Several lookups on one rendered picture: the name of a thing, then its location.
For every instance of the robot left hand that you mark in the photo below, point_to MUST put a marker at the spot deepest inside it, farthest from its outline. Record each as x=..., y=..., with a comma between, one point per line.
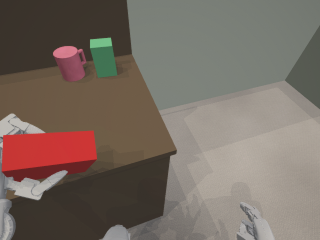
x=27, y=188

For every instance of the robot left thigh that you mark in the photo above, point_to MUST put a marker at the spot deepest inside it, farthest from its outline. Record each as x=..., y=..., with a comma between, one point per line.
x=117, y=233

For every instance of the robot right hand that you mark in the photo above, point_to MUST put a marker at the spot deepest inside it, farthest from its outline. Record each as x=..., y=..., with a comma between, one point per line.
x=259, y=229

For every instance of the sponge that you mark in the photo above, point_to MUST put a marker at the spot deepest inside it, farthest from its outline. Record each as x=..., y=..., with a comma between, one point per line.
x=40, y=155

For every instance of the table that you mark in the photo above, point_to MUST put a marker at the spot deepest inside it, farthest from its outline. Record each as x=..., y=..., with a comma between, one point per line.
x=127, y=183

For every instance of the left robot forearm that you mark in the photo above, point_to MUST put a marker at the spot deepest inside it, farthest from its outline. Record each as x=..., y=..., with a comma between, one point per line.
x=7, y=221

